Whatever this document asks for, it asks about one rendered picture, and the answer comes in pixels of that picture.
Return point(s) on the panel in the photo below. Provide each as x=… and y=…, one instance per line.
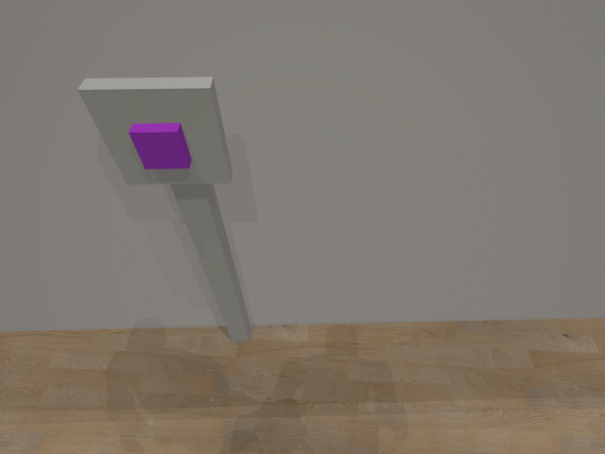
x=116, y=104

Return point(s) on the button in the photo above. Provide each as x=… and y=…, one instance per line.
x=161, y=145

